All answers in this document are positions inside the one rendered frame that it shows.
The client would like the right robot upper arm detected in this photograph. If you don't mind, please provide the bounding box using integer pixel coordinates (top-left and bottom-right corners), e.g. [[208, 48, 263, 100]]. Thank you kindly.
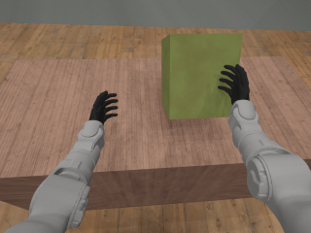
[[247, 153, 311, 233]]

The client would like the robot right hand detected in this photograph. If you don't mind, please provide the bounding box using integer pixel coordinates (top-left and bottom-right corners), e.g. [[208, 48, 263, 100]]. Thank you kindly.
[[218, 64, 250, 105]]

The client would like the robot right forearm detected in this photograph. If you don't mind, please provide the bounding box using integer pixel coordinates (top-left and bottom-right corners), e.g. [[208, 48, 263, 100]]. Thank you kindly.
[[227, 99, 311, 175]]

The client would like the robot left forearm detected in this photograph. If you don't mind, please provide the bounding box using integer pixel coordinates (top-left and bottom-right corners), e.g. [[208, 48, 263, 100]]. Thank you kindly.
[[29, 120, 105, 215]]

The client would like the left robot upper arm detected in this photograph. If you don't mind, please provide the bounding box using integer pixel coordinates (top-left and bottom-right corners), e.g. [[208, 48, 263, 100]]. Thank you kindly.
[[4, 174, 90, 233]]

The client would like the pedestal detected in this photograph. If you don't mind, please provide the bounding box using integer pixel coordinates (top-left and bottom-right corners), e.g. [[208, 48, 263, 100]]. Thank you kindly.
[[0, 56, 311, 211]]

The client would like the carton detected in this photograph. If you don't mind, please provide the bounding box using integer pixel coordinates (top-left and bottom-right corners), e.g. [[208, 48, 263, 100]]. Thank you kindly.
[[161, 33, 243, 119]]

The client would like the robot left hand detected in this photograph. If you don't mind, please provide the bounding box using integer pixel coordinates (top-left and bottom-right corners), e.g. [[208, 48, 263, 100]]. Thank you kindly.
[[89, 90, 119, 125]]

